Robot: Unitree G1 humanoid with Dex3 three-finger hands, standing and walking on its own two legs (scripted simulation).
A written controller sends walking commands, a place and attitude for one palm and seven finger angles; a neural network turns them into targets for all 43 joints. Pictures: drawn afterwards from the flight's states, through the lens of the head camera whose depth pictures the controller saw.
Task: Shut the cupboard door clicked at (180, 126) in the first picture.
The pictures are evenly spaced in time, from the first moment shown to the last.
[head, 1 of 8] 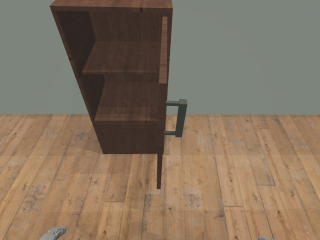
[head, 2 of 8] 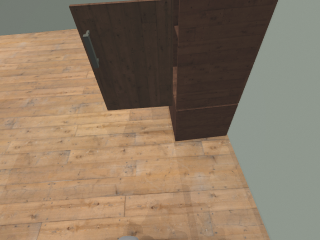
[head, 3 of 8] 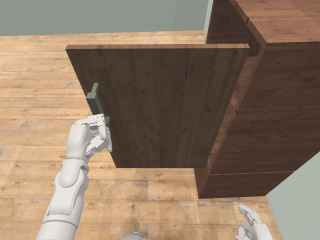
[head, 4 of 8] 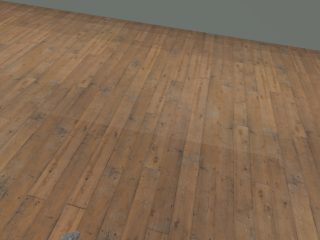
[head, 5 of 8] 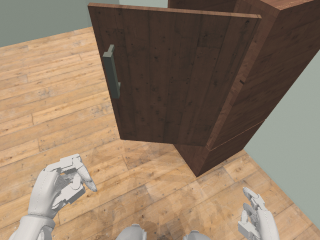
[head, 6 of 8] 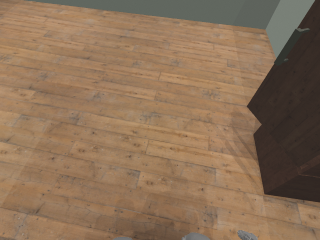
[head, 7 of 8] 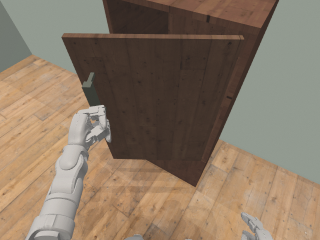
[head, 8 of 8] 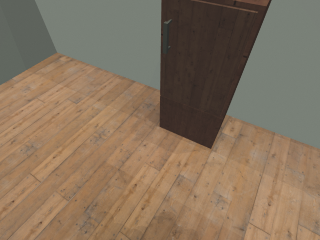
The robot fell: no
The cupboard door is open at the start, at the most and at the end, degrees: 87 87 0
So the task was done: yes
